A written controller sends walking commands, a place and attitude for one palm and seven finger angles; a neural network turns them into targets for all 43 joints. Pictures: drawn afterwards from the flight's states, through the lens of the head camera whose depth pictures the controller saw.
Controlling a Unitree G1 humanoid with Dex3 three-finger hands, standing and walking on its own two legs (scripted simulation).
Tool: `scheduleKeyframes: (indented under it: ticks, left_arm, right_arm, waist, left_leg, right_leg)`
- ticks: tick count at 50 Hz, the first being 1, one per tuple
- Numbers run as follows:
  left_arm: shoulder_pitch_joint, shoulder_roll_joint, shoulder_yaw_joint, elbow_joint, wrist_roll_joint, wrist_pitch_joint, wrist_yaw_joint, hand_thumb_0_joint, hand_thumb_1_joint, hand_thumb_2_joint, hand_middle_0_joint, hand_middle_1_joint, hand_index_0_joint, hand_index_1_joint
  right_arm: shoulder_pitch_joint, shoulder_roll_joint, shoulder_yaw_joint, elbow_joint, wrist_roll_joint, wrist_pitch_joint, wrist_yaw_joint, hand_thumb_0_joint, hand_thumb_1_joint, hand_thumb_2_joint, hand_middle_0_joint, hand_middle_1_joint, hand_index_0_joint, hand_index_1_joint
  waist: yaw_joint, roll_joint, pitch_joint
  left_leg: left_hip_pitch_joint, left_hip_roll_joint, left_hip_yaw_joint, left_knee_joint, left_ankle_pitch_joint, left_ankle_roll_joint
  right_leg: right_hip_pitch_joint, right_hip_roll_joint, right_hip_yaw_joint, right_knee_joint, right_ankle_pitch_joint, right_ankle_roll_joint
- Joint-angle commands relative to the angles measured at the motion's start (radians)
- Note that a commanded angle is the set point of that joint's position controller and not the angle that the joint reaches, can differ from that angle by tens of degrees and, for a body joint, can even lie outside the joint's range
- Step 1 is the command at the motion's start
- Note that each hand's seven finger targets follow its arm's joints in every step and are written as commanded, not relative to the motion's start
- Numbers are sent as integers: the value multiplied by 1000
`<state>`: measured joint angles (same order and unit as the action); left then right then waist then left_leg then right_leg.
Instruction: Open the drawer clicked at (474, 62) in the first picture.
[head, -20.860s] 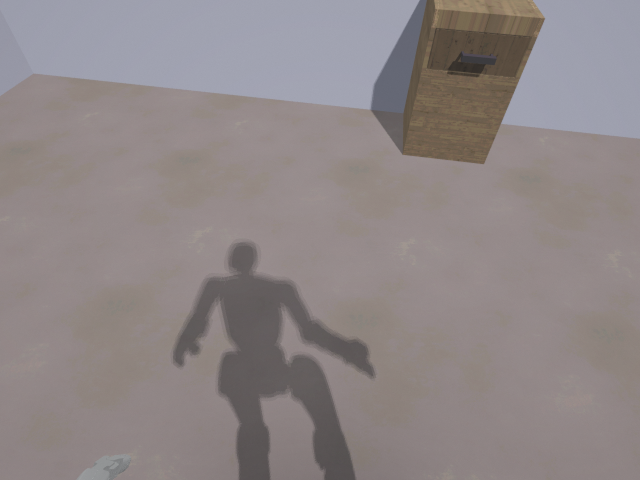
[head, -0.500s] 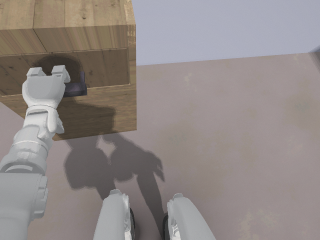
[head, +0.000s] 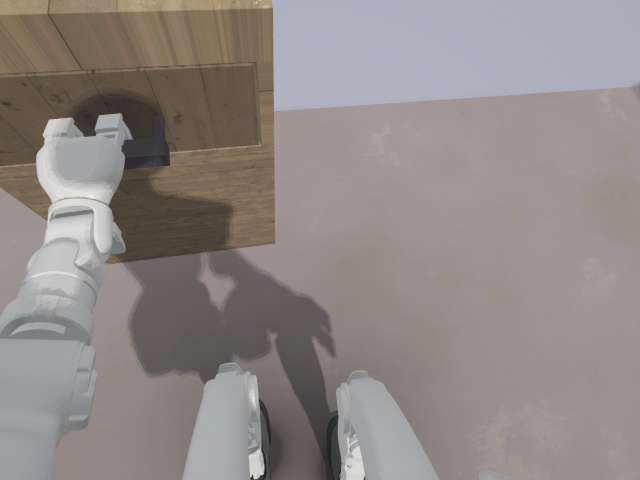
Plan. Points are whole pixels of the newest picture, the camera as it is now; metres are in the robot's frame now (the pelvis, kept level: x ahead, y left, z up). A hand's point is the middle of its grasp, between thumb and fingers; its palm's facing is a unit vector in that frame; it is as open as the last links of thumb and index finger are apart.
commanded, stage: lower the fingers behind the handle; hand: left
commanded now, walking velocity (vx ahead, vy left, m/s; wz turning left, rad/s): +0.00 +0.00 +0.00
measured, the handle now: (110, 141) +0.54 +0.27 -0.04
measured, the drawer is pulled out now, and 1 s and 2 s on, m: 0.00 0.00 0.06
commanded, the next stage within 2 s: close the thumb around the handle in 0.20 s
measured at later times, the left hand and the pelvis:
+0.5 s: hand (105, 189) +0.48 +0.27 -0.06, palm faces -0.03 -0.03 -1.00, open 12.8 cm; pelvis +0.00 +0.00 +0.00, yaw +0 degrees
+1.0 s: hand (107, 187) +0.48 +0.27 -0.06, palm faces -0.04 -0.03 -1.00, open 6.3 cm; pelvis +0.01 +0.00 +0.00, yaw +0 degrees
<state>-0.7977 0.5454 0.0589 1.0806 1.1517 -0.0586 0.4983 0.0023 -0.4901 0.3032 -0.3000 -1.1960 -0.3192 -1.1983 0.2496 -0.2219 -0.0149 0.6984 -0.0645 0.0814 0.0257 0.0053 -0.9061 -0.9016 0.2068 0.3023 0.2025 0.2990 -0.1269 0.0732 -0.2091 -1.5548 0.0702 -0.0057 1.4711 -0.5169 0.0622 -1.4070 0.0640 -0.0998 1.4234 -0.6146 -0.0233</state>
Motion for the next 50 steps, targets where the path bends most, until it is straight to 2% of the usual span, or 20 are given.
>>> scheduleKeyframes:
  ticks: [1,3,4,7,9,12,15,16,24,25,26,32,33,34,36,40,43,44,47,50]
  left_arm:
    - [-324,245,52,-173,-13,-18,6,0,-500,300,-300,-1200,-300,-1200]
    - [-305,269,72,-189,-10,-39,0,0,-500,300,-300,-1200,-300,-1200]
    - [-289,234,51,-180,-14,-44,-1,0,-500,300,-300,-1200,-300,-1200]
    - [-308,228,52,-179,-9,-63,11,0,-500,300,-300,-1200,-300,-1200]
    - [-296,242,65,-191,-4,-66,25,0,-500,300,-300,-1200,-300,-1200]
    - [-318,212,54,-211,-7,-65,39,0,-500,300,-300,-1200,-300,-1200]
    - [-301,235,75,-213,-12,-52,52,0,-500,300,-300,-1200,-300,-1200]
    - [-293,245,81,-211,-12,-48,53,0,-444,324,-304,-1206,-304,-1206]
    - [-331,204,41,-205,-8,-15,48,0,4,516,-336,-1254,-336,-1254]
    - [-328,202,39,-197,-10,-15,45,0,60,540,-340,-1260,-340,-1260]
    - [-328,227,54,-194,-9,-16,42,0,116,564,-344,-1266,-344,-1266]
    - [-296,221,57,-191,-4,-31,29,0,452,708,-368,-1302,-368,-1302]
    - [-317,197,32,-202,0,-35,30,0,508,732,-372,-1308,-372,-1308]
    - [-298,186,35,-191,-4,-35,33,0,564,756,-376,-1314,-376,-1314]
    - [-292,205,47,-199,-5,-39,36,0,676,804,-384,-1326,-384,-1326]
    - [-325,192,33,-203,-5,-40,39,0,900,900,-400,-1350,-400,-1350]
    - [-289,233,67,-199,-8,-38,35,0,900,900,-400,-1350,-400,-1350]
    - [-284,230,68,-211,-16,-37,36,0,900,900,-400,-1350,-400,-1350]
    - [-278,210,59,-222,-17,-38,32,0,900,900,-400,-1350,-400,-1350]
    - [-281,238,69,-214,-16,-33,35,0,900,900,-400,-1350,-400,-1350]
  right_arm:
    - [188,-196,-60,-30,-1,-15,-17,0,-900,-900,200,300,200,300]
    - [184,-196,-58,-38,0,-13,-20,0,-900,-900,200,300,200,300]
    - [183,-192,-59,-40,0,-14,-19,0,-900,-900,200,300,200,300]
    - [178,-191,-62,-32,-2,-18,-20,0,-900,-900,200,300,200,300]
    - [185,-195,-63,-36,-4,-17,-19,0,-900,-900,200,300,200,300]
    - [189,-193,-71,-28,-6,-17,-14,0,-900,-900,200,300,200,300]
    - [195,-198,-73,-25,-6,-13,-10,0,-900,-900,200,300,200,300]
    - [195,-198,-73,-24,-6,-11,-10,0,-900,-900,200,300,200,300]
    - [193,-198,-73,-20,-3,-11,-10,0,-900,-900,200,300,200,300]
    - [192,-197,-73,-20,-3,-12,-10,0,-900,-900,200,300,200,300]
    - [192,-199,-71,-18,-3,-12,-13,0,-900,-900,200,300,200,300]
    - [185,-193,-67,-27,-4,-13,-13,0,-900,-900,200,300,200,300]
    - [185,-192,-68,-26,-4,-10,-12,0,-900,-900,200,300,200,300]
    - [188,-191,-71,-24,-5,-11,-12,0,-900,-900,200,300,200,300]
    - [186,-192,-69,-28,-6,-10,-11,0,-900,-900,200,300,200,300]
    - [189,-193,-73,-23,-7,-12,-10,0,-900,-900,200,300,200,300]
    - [193,-195,-70,-27,-5,-8,-10,0,-900,-900,200,300,200,300]
    - [191,-194,-70,-30,-5,-7,-9,0,-900,-900,200,300,200,300]
    - [185,-189,-70,-28,-5,-6,-8,0,-900,-900,200,300,200,300]
    - [190,-194,-69,-24,-2,-5,-10,0,-900,-900,200,300,200,300]
  waist:
    - [-22,98,-533]
    - [-7,115,-544]
    - [-11,111,-528]
    - [-19,109,-480]
    - [-9,122,-511]
    - [-15,129,-546]
    - [-6,131,-569]
    - [-4,111,-563]
    - [-17,144,-551]
    - [-21,115,-557]
    - [-17,116,-541]
    - [-5,127,-550]
    - [-16,148,-537]
    - [-16,121,-521]
    - [-8,123,-530]
    - [-22,124,-543]
    - [-4,110,-566]
    - [0,126,-570]
    - [-1,118,-574]
    - [-3,113,-561]
  left_leg:
    - [604,-21,-73,-148,276,-7]
    - [605,-21,-70,-150,280,-9]
    - [602,-23,-73,-152,271,-9]
    - [586,-18,-77,-153,247,-9]
    - [596,-20,-79,-151,258,-12]
    - [635,-15,-89,-151,298,-15]
    - [638,-18,-77,-143,318,-14]
    - [629,-18,-75,-142,321,-13]
    - [670,-14,-91,-163,316,-19]
    - [656,-17,-85,-158,307,-14]
    - [645,-16,-83,-157,308,-15]
    - [641,-18,-79,-153,328,-14]
    - [655,-16,-82,-155,325,-17]
    - [650,-15,-83,-156,319,-15]
    - [637,-17,-76,-152,314,-14]
    - [638,-16,-78,-144,316,-12]
    - [631,-20,-69,-143,340,-11]
    - [632,-22,-63,-143,347,-11]
    - [639,-18,-66,-144,357,-11]
    - [621,-20,-62,-145,341,-9]
  right_leg:
    - [107,27,29,-196,248,-18]
    - [111,27,32,-189,244,-21]
    - [104,28,30,-193,236,-22]
    - [68,25,29,-192,214,-23]
    - [71,28,26,-181,217,-25]
    - [57,24,23,-174,237,-24]
    - [86,26,27,-180,262,-21]
    - [103,27,28,-183,271,-21]
    - [66,25,18,-186,251,-23]
    - [79,25,21,-192,252,-19]
    - [86,25,23,-192,258,-21]
    - [97,25,27,-185,273,-25]
    - [70,25,23,-186,263,-24]
    - [73,26,21,-191,260,-24]
    - [90,27,25,-189,263,-25]
    - [75,25,26,-186,267,-21]
    - [124,26,31,-185,298,-21]
    - [138,27,32,-187,310,-22]
    - [135,26,32,-186,316,-22]
    - [143,27,32,-190,313,-19]
